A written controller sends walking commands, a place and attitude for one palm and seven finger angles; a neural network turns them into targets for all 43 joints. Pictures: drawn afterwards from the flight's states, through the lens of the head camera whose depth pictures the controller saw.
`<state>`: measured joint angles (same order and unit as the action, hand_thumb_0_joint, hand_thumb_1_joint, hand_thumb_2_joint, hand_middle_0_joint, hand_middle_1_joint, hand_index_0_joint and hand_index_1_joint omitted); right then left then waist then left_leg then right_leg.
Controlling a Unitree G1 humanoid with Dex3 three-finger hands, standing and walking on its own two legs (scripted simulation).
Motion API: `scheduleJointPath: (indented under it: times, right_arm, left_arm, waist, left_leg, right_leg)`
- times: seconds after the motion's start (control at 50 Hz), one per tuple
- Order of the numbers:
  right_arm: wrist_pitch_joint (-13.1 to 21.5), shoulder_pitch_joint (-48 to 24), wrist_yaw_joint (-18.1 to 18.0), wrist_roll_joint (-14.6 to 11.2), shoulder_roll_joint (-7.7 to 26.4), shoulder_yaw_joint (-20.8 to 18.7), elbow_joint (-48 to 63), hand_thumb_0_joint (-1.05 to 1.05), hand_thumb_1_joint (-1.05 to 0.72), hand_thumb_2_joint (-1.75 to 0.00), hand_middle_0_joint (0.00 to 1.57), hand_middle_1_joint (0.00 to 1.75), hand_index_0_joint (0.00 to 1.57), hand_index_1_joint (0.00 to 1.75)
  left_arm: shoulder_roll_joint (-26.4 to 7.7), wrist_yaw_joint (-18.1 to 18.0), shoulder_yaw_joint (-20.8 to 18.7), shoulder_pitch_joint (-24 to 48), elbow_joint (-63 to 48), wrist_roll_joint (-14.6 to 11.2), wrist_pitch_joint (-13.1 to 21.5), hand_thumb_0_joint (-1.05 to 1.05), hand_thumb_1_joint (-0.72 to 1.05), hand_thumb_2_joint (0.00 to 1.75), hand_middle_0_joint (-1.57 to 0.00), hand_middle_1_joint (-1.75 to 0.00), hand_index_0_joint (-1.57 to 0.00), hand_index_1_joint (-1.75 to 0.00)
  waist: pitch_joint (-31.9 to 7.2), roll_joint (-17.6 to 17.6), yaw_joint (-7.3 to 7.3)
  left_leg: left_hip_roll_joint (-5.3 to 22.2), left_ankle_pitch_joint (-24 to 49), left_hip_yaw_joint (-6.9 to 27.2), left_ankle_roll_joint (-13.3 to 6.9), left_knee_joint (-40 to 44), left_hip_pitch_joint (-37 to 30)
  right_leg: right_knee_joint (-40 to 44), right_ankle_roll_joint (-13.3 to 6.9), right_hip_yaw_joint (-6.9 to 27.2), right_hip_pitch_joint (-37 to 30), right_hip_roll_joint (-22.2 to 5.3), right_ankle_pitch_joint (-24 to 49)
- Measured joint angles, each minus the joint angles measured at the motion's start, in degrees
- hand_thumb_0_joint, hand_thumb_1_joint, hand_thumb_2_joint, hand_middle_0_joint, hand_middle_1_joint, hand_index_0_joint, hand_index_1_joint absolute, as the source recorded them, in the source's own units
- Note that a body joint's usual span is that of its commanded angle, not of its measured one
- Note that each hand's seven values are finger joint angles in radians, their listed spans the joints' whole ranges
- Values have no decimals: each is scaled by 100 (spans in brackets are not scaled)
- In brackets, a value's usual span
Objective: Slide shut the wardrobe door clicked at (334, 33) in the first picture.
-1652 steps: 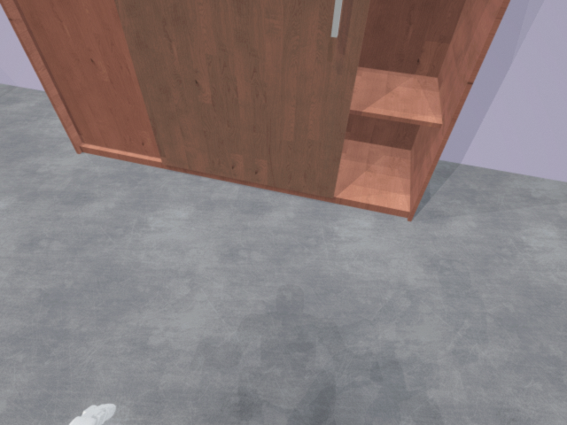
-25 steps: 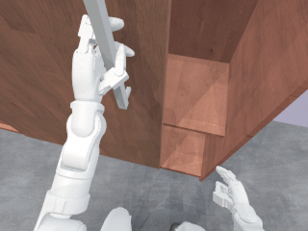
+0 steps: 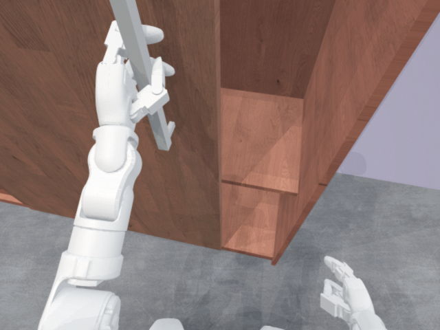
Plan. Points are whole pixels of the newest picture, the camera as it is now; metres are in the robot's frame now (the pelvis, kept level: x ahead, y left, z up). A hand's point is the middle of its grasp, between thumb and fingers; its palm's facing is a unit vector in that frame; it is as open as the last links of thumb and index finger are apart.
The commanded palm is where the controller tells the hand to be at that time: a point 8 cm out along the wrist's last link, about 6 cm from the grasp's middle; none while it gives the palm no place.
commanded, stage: step sideways, sliding the door along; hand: left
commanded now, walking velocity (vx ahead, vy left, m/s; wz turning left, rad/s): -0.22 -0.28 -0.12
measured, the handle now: (150, 71) +0.43 +0.17 +0.22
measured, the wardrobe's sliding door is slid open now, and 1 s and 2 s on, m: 0.22 0.14 0.14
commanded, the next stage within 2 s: stop walking and hold the door there in 2.00 s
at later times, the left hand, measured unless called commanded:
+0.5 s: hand (202, 100) +0.37 +0.08 +0.22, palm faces +0.06 -1.00 -0.08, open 6.3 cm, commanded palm +0.35 +0.08 +0.23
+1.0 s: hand (215, 103) +0.37 +0.06 +0.22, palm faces +0.01 -1.00 -0.09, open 6.3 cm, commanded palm +0.35 +0.08 +0.23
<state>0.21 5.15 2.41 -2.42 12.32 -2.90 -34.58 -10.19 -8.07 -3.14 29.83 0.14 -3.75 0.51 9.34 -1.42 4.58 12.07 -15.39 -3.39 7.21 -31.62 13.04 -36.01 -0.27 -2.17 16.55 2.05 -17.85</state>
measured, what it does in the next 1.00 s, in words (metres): steps on the spot: left foot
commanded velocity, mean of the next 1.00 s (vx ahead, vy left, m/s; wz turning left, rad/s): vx -0.12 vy -0.29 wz -0.07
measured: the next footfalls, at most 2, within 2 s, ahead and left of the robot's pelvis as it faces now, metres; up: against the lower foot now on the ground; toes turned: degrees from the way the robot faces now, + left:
left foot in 0.22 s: +0.02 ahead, +0.17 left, +0.00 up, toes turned -5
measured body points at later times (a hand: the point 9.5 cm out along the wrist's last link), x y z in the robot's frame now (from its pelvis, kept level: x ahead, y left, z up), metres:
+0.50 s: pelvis -0.02 -0.02 +0.00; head +0.03 -0.03 +0.45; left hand +0.36 +0.13 +0.23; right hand +0.19 -0.24 -0.09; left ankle -0.02 +0.18 -0.71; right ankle +0.01 -0.09 -0.73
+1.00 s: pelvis -0.04 -0.02 +0.00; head -0.02 -0.04 +0.45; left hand +0.36 +0.12 +0.23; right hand +0.12 -0.27 -0.10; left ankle -0.02 +0.18 -0.72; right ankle +0.01 -0.09 -0.73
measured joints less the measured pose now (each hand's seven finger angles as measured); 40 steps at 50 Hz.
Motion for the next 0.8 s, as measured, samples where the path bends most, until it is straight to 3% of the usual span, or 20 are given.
scheduleJointPath:
  times: [0.06, 0.12, 0.18, 0.22, 0.24, 0.3, 0.34, 0.4, 0.48, 0.52, 0.56, 0.6, 0.62, 0.7, 0.8]
  right_arm:
    - [21, 12, 64, -6, 64, -25, 19, 1, -90, -90, 20, 30, 20, 30]
    - [16, -58, 64, -92, 79, -23, -44, 1, -90, -90, 19, 30, 20, 30]
    - [11, -99, -15, -140, 79, -10, -134, 1, -90, -90, 19, 30, 20, 30]
    - [20, -66, -70, -132, 104, -5, -148, 1, -90, -90, 20, 30, 20, 30]
    - [23, -46, -87, -116, 110, -16, -149, 1, -90, -90, 20, 30, 20, 30]
    - [-44, 8, -52, -48, 84, -68, -100, 1, -90, -90, 19, 30, 20, 30]
    - [-63, -11, -10, -17, 41, -45, -69, 1, -90, -90, 19, 30, 20, 30]
    - [-60, -95, 18, -53, -24, 15, -62, 1, -90, -90, 19, 30, 20, 30]
    - [-82, -208, -29, -93, -113, 66, -128, 1, -90, -90, 20, 30, 20, 30]
    - [-88, -209, -80, -82, -107, 70, -149, 1, -90, -90, 20, 30, 20, 30]
    - [-97, -173, -117, -51, -80, 53, -152, 1, -90, -90, 20, 30, 20, 30]
    - [-138, -168, -142, -3, -69, 27, -142, 1, -90, -90, 20, 30, 20, 30]
    - [-155, -172, -145, 16, -75, 20, -140, 1, -90, -90, 20, 30, 20, 30]
    - [-161, -150, -159, -30, -103, 29, -161, 1, -90, -90, 20, 30, 20, 30]
    - [-168, -63, -220, -45, -112, 36, -236, 1, -90, -90, 20, 30, 20, 30]
  left_arm:
    - [-36, -18, -24, 139, 120, 33, -24, -4, 78, 84, -46, -140, -20, -134]
    - [-56, -33, -77, 175, 187, -20, -53, -4, 78, 83, -46, -140, -19, -133]
    - [-21, -59, -80, 87, 244, -50, -28, -4, 79, 83, -46, -140, -19, -134]
    - [21, -90, -29, -20, 231, -78, -32, -4, 79, 82, -46, -140, -19, -134]
    - [33, -86, 14, -47, 225, -101, -50, -3, 79, 82, -46, -140, -19, -134]
    - [62, -17, 179, 22, 306, -152, -77, -2, 80, 83, -46, -140, -18, -135]
    - [58, 16, 240, 66, 320, -138, -90, -2, 80, 83, -46, -140, -16, -135]
    - [58, 34, 264, 71, 298, -137, -93, -2, 81, 83, -46, -140, -14, -135]
    - [71, 51, 276, 26, 316, -153, -81, -2, 81, 83, -45, -140, -12, -134]
    - [85, 34, 302, -48, 323, -178, -66, -1, 81, 83, -45, -140, -13, -134]
    - [103, 54, 340, -86, 350, -220, -61, -1, 81, 83, -44, -140, -14, -134]
    - [61, 106, 366, -69, 380, -253, -59, -1, 80, 82, -44, -140, -14, -134]
    - [25, 133, 361, -62, 387, -243, -57, -1, 80, 82, -44, -140, -14, -134]
    - [-67, 176, 304, -52, 412, -229, -97, -1, 79, 81, -45, -140, -14, -134]
    - [-106, 141, 204, -28, 575, -260, -163, 0, 80, 81, -45, -140, -15, -134]
  waist:
    - [73, -95, 57]
    - [166, -185, -10]
    - [72, -87, -30]
    - [-71, -87, -58]
    - [-140, -104, -85]
    - [-244, -97, -83]
    - [-214, -95, -37]
    - [-131, -180, -52]
    - [-151, -102, -108]
    - [-252, -87, -144]
    - [-375, -123, -214]
    - [-410, -148, -264]
    - [-392, -150, -260]
    - [-343, -177, -293]
    - [-468, -110, -407]
  left_leg:
    - [166, -72, 42, 158, -120, 27]
    - [242, 147, 59, -202, -442, 215]
    - [-94, -163, 193, -470, -799, 343]
    - [-222, 211, 126, -583, -407, 162]
    - [-193, 216, 91, -502, -184, 54]
    - [-117, -126, 72, -12, 41, -43]
    - [-69, -161, 67, 82, -4, -51]
    - [31, -101, 64, 0, -177, 6]
    - [-88, 121, 58, -380, -532, 213]
    - [-160, 64, 53, -480, -309, 100]
    - [-138, -88, 19, -295, 39, -35]
    - [-101, -123, 20, 40, 131, -44]
    - [-87, -102, 2, 92, 115, -49]
    - [-21, -31, -74, -51, -22, -7]
    - [-34, 48, -182, -200, 34, 23]
  right_leg:
    - [43, -254, -65, -46, 157, 9]
    - [213, -418, -147, -160, 222, 150]
    - [298, -427, -51, -120, 132, 226]
    - [351, -394, 4, -82, 130, 267]
    - [339, -374, -4, -55, 148, 262]
    - [232, -203, -49, 27, 169, 209]
    - [237, -224, -48, 3, 215, 195]
    - [393, -431, -81, -109, 311, 305]
    - [476, -465, -18, -96, 247, 394]
    - [470, -432, 55, -41, 230, 406]
    - [460, -379, 51, 24, 242, 405]
    - [424, -283, 36, 77, 254, 405]
    - [426, -266, 56, 74, 269, 415]
    - [551, -402, 105, 15, 341, 529]
    - [531, -405, 158, 112, 328, 581]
